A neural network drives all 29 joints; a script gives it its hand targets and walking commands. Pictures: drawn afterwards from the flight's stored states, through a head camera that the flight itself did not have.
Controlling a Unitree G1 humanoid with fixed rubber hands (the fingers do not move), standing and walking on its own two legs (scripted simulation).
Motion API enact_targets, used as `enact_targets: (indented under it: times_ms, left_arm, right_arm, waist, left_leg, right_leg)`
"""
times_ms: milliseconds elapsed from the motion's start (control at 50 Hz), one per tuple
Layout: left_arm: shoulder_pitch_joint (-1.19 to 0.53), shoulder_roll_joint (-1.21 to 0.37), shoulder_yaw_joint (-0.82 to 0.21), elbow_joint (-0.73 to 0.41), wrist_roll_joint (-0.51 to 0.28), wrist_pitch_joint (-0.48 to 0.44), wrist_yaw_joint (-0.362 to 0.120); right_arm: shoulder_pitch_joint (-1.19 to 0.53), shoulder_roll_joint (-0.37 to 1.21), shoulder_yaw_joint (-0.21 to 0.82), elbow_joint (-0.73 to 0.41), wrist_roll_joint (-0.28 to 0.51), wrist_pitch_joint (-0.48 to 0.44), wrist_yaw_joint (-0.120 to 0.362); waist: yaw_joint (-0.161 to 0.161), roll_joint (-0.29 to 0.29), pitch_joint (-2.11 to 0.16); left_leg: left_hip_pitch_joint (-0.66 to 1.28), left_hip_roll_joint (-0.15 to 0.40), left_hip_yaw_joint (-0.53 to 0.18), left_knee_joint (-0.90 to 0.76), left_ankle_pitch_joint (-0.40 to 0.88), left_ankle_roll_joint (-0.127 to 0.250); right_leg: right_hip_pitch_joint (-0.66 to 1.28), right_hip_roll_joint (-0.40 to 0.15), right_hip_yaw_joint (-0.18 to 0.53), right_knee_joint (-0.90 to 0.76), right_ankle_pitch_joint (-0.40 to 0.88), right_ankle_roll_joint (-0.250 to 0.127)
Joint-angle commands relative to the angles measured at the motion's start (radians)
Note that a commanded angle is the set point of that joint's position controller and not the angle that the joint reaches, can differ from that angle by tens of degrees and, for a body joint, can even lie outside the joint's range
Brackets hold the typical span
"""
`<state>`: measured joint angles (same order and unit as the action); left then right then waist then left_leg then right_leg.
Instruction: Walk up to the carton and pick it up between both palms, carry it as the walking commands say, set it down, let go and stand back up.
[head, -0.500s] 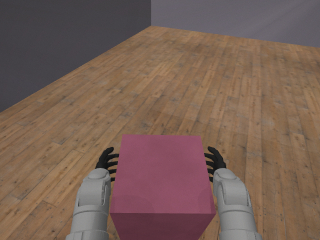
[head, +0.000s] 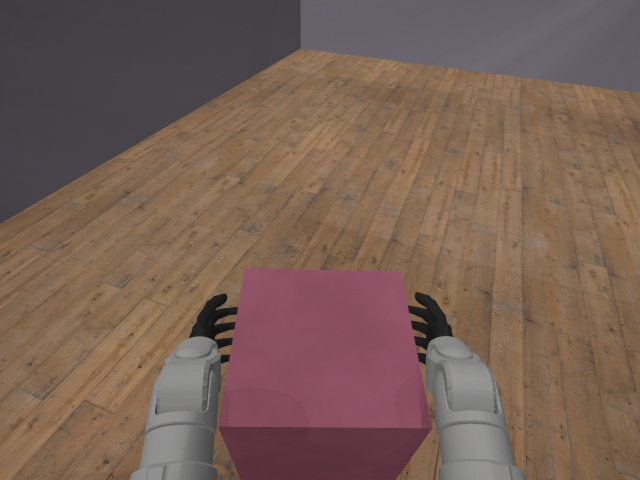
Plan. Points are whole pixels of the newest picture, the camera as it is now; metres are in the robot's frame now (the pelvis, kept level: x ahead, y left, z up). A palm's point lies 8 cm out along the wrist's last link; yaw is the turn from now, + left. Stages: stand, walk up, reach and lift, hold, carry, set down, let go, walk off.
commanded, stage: hold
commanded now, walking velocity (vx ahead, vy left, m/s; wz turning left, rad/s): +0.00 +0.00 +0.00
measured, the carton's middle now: (320, 382) +0.28 +0.00 -0.02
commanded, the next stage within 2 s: carry in 0.24 s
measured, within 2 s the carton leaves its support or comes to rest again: neither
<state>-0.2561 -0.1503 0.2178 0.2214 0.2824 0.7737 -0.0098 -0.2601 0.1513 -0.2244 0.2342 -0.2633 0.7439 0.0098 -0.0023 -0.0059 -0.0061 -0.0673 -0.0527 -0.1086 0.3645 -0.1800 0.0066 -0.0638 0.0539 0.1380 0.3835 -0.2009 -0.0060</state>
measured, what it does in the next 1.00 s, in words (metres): walks ahead: right foot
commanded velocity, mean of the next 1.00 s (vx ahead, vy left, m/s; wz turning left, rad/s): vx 0.80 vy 0.00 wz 0.00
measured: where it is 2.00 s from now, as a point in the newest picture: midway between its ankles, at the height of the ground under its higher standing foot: (306, 278)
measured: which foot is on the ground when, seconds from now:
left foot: down 0.00-0.80, up 0.82-1.00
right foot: down 0.00-0.48, up 0.50-0.76, down 0.78-1.00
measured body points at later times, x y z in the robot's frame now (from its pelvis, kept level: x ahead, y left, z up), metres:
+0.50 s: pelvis +0.05 +0.01 -0.01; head +0.01 +0.02 +0.44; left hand +0.33 +0.17 +0.06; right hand +0.34 -0.13 +0.07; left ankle +0.02 +0.12 -0.75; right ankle +0.01 -0.12 -0.74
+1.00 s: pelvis +0.33 -0.03 +0.00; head +0.32 -0.03 +0.45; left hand +0.59 +0.15 +0.08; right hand +0.62 -0.15 +0.08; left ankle +0.35 +0.12 -0.69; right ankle +0.26 -0.11 -0.75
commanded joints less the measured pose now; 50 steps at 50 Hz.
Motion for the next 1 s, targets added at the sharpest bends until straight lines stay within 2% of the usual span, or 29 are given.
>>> enact_targets:
  times_ms: [0, 200, 220, 240, 260, 300, 320, 360, 400, 420, 440, 460, 480, 500, 520, 540, 560, 620, 680, 720, 740, 760, 780, 800, 820, 840, 860, 900, 980]
  left_arm:
    - [-0.492, -0.889, -0.541, -0.053, -0.261, -0.040, -0.221]
    - [-0.481, -0.874, -0.546, -0.070, -0.264, -0.040, -0.220]
    - [-0.510, -0.885, -0.625, -0.104, -0.304, -0.040, -0.227]
    - [-0.520, -0.885, -0.606, -0.083, -0.300, -0.043, -0.229]
    - [-0.550, -0.895, -0.622, -0.105, -0.316, -0.042, -0.230]
    - [-0.530, -0.909, -0.675, -0.190, -0.377, -0.024, -0.223]
    - [-0.540, -0.910, -0.711, -0.251, -0.406, -0.002, -0.213]
    - [-0.455, -0.858, -0.701, -0.237, -0.389, 0.057, -0.194]
    - [-0.412, -0.820, -0.717, -0.292, -0.404, 0.105, -0.180]
    - [-0.440, -0.820, -0.743, -0.359, -0.433, 0.131, -0.171]
    - [-0.458, -0.825, -0.770, -0.414, -0.454, 0.161, -0.162]
    - [-0.471, -0.829, -0.802, -0.471, -0.478, 0.194, -0.153]
    - [-0.503, -0.821, -0.823, -0.517, -0.499, 0.227, -0.149]
    - [-0.512, -0.804, -0.826, -0.535, -0.510, 0.257, -0.151]
    - [-0.467, -0.802, -0.822, -0.544, -0.520, 0.279, -0.151]
    - [-0.431, -0.812, -0.825, -0.551, -0.530, 0.295, -0.149]
    - [-0.412, -0.816, -0.831, -0.573, -0.541, 0.312, -0.145]
    - [-0.364, -0.812, -0.839, -0.639, -0.548, 0.367, -0.130]
    - [-0.324, -0.793, -0.823, -0.667, -0.534, 0.412, -0.119]
    - [-0.315, -0.797, -0.823, -0.683, -0.536, 0.433, -0.117]
    - [-0.300, -0.799, -0.825, -0.683, -0.537, 0.441, -0.116]
    - [-0.283, -0.798, -0.824, -0.677, -0.532, 0.447, -0.116]
    - [-0.273, -0.789, -0.812, -0.665, -0.510, 0.451, -0.115]
    - [-0.306, -0.788, -0.796, -0.632, -0.507, 0.454, -0.118]
    - [-0.346, -0.828, -0.806, -0.646, -0.518, 0.456, -0.116]
    - [-0.373, -0.854, -0.812, -0.639, -0.524, 0.456, -0.117]
    - [-0.396, -0.859, -0.813, -0.636, -0.535, 0.453, -0.121]
    - [-0.428, -0.879, -0.829, -0.639, -0.571, 0.448, -0.139]
    - [-0.415, -0.868, -0.845, -0.647, -0.615, 0.457, -0.170]
  right_arm:
    - [-0.444, 0.915, 0.546, -0.018, 0.253, -0.012, 0.225]
    - [-0.427, 0.917, 0.555, -0.032, 0.256, -0.011, 0.220]
    - [-0.454, 0.905, 0.602, -0.060, 0.294, -0.013, 0.216]
    - [-0.458, 0.909, 0.597, -0.036, 0.299, -0.009, 0.219]
    - [-0.505, 0.906, 0.621, -0.080, 0.318, -0.010, 0.219]
    - [-0.500, 0.916, 0.683, -0.178, 0.355, 0.013, 0.205]
    - [-0.510, 0.919, 0.715, -0.235, 0.378, 0.038, 0.196]
    - [-0.475, 0.882, 0.716, -0.230, 0.390, 0.103, 0.191]
    - [-0.447, 0.860, 0.745, -0.270, 0.432, 0.153, 0.189]
    - [-0.450, 0.867, 0.769, -0.318, 0.464, 0.177, 0.185]
    - [-0.437, 0.861, 0.778, -0.351, 0.484, 0.204, 0.179]
    - [-0.394, 0.838, 0.781, -0.380, 0.495, 0.232, 0.169]
    - [-0.338, 0.830, 0.767, -0.377, 0.487, 0.259, 0.158]
    - [-0.319, 0.834, 0.759, -0.388, 0.485, 0.285, 0.149]
    - [-0.327, 0.843, 0.779, -0.451, 0.504, 0.306, 0.142]
    - [-0.348, 0.846, 0.795, -0.505, 0.518, 0.325, 0.137]
    - [-0.354, 0.849, 0.806, -0.549, 0.529, 0.343, 0.134]
    - [-0.316, 0.837, 0.815, -0.612, 0.556, 0.398, 0.140]
    - [-0.281, 0.816, 0.818, -0.636, 0.569, 0.442, 0.152]
    - [-0.292, 0.816, 0.827, -0.657, 0.583, 0.465, 0.158]
    - [-0.292, 0.814, 0.831, -0.662, 0.587, 0.477, 0.160]
    - [-0.308, 0.804, 0.835, -0.664, 0.590, 0.489, 0.162]
    - [-0.348, 0.801, 0.850, -0.674, 0.594, 0.503, 0.170]
    - [-0.364, 0.801, 0.850, -0.665, 0.593, 0.512, 0.178]
    - [-0.404, 0.811, 0.836, -0.653, 0.597, 0.511, 0.185]
    - [-0.413, 0.835, 0.824, -0.629, 0.594, 0.509, 0.189]
    - [-0.406, 0.860, 0.811, -0.616, 0.587, 0.505, 0.190]
    - [-0.383, 0.884, 0.799, -0.591, 0.560, 0.496, 0.179]
    - [-0.312, 0.895, 0.789, -0.566, 0.510, 0.487, 0.144]
  waist:
    - [0.000, 0.006, -0.192]
    - [0.002, 0.003, -0.191]
    - [0.023, 0.015, -0.182]
    - [0.016, 0.017, -0.191]
    - [0.011, 0.027, -0.141]
    - [0.017, 0.003, -0.193]
    - [0.020, -0.057, -0.251]
    - [0.015, -0.178, -0.247]
    - [0.003, -0.167, -0.188]
    - [-0.007, -0.131, -0.203]
    - [-0.014, -0.066, -0.239]
    - [-0.032, 0.093, -0.269]
    - [-0.046, 0.290, -0.268]
    - [-0.040, 0.275, -0.209]
    - [-0.035, 0.152, -0.209]
    - [-0.033, 0.091, -0.242]
    - [-0.033, 0.077, -0.257]
    - [-0.033, 0.166, -0.252]
    - [-0.037, 0.204, -0.231]
    - [-0.020, 0.201, -0.271]
    - [-0.004, 0.165, -0.325]
    - [0.029, 0.072, -0.392]
    - [0.048, -0.207, -0.439]
    - [0.022, -0.281, -0.373]
    - [0.021, -0.132, -0.359]
    - [0.023, -0.050, -0.330]
    - [0.023, -0.023, -0.306]
    - [0.024, -0.047, -0.267]
    - [0.019, -0.090, -0.194]
  left_leg:
    - [0.060, -0.017, 0.021, -0.049, 0.125, -0.007]
    - [0.060, -0.018, 0.020, -0.046, 0.133, -0.005]
    - [-0.100, 0.129, -0.022, -0.038, -0.224, 0.029]
    - [-0.152, 0.131, -0.076, -0.044, -0.537, 0.059]
    - [-0.228, 0.143, -0.090, -0.038, -0.588, 0.061]
    - [-0.262, 0.115, -0.007, 0.046, -0.367, 0.032]
    - [-0.272, 0.084, 0.054, 0.138, -0.248, 0.014]
    - [-0.352, 0.047, 0.155, 0.257, -0.199, -0.006]
    - [-0.263, 0.066, 0.178, 0.126, -0.187, 0.008]
    - [-0.167, 0.057, 0.190, 0.047, -0.146, 0.014]
    - [-0.048, 0.079, 0.158, 0.011, -0.155, 0.016]
    - [0.080, 0.189, -0.031, -0.076, -0.287, 0.047]
    - [0.182, 0.366, -0.323, -0.206, -0.454, 0.123]
    - [0.229, 0.461, -0.458, -0.237, -0.387, 0.189]
    - [0.252, 0.466, -0.438, -0.224, -0.275, 0.205]
    - [0.271, 0.444, -0.357, -0.211, -0.215, 0.191]
    - [0.258, 0.412, -0.261, -0.215, -0.178, 0.169]
    - [0.204, 0.315, -0.076, -0.214, -0.058, 0.133]
    - [0.121, 0.304, 0.011, -0.198, 0.031, 0.132]
    - [-0.011, 0.283, 0.119, -0.100, 0.217, 0.109]
    - [-0.100, 0.247, 0.186, 0.045, 0.306, 0.084]
    - [-0.277, 0.208, 0.253, 0.301, 0.254, 0.048]
    - [-0.497, 0.133, 0.261, 0.624, 0.038, 0.008]
    - [-0.713, 0.075, 0.167, 0.791, -0.220, 0.022]
    - [-0.728, 0.158, 0.099, 0.873, -0.216, 0.039]
    - [-0.715, 0.195, 0.089, 0.858, -0.163, 0.036]
    - [-0.718, 0.218, 0.091, 0.801, -0.108, 0.021]
    - [-0.676, 0.224, 0.124, 0.683, -0.040, -0.006]
    - [-0.597, 0.182, 0.206, 0.371, 0.035, -0.023]
  right_leg:
    - [0.000, 0.025, -0.032, -0.060, 0.126, 0.011]
    - [0.003, 0.023, -0.028, -0.060, 0.137, 0.011]
    - [-0.123, -0.114, -0.009, -0.028, -0.225, -0.025]
    - [-0.167, -0.113, 0.033, -0.015, -0.490, -0.052]
    - [-0.214, -0.125, 0.044, -0.001, -0.540, -0.059]
    - [-0.150, -0.136, 0.033, -0.007, -0.396, -0.069]
    - [-0.093, -0.171, 0.077, -0.040, -0.351, -0.087]
    - [-0.084, -0.301, 0.233, -0.175, -0.467, -0.145]
    - [-0.219, -0.304, 0.180, -0.209, -0.521, -0.142]
    - [-0.266, -0.254, 0.086, -0.161, -0.489, -0.106]
    - [-0.329, -0.190, -0.019, -0.067, -0.418, -0.063]
    - [-0.455, -0.110, -0.135, 0.148, -0.326, -0.020]
    - [-0.622, -0.064, -0.221, 0.368, -0.273, 0.015]
    - [-0.774, -0.086, -0.187, 0.426, -0.264, 0.021]
    - [-0.805, -0.119, -0.155, 0.438, -0.225, 0.016]
    - [-0.785, -0.133, -0.155, 0.408, -0.183, 0.018]
    - [-0.741, -0.132, -0.173, 0.350, -0.138, 0.023]
    - [-0.617, -0.076, -0.267, 0.209, -0.056, 0.038]
    - [-0.458, -0.053, -0.330, 0.082, 0.029, 0.028]
    - [-0.172, -0.032, -0.380, 0.019, 0.083, 0.002]
    - [0.023, -0.028, -0.375, 0.020, 0.062, -0.014]
    - [0.258, -0.119, -0.246, 0.016, -0.020, -0.042]
    - [0.378, -0.364, 0.196, -0.126, -0.380, -0.119]
    - [0.378, -0.489, 0.424, -0.188, -0.280, -0.217]
    - [0.318, -0.491, 0.348, -0.169, -0.208, -0.234]
    - [0.244, -0.451, 0.263, -0.169, -0.182, -0.218]
    - [0.212, -0.429, 0.186, -0.197, -0.206, -0.196]
    - [0.135, -0.382, 0.055, -0.236, -0.138, -0.163]
    - [0.084, -0.312, -0.127, -0.273, 0.038, -0.147]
